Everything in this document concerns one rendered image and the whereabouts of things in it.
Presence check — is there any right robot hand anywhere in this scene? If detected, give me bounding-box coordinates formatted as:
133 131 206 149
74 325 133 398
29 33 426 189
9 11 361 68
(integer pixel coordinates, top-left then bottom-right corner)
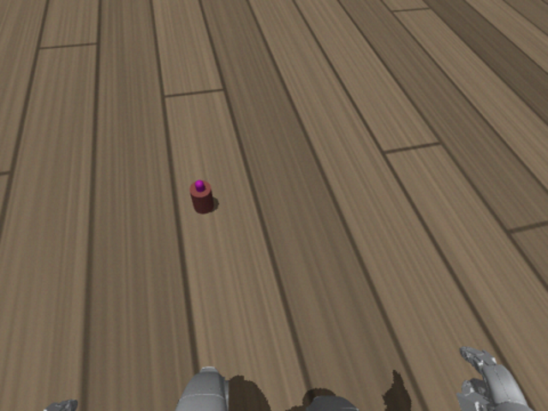
456 347 527 411

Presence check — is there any bottle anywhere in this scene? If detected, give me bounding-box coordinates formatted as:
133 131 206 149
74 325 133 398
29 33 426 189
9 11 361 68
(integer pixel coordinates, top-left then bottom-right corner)
189 180 214 214

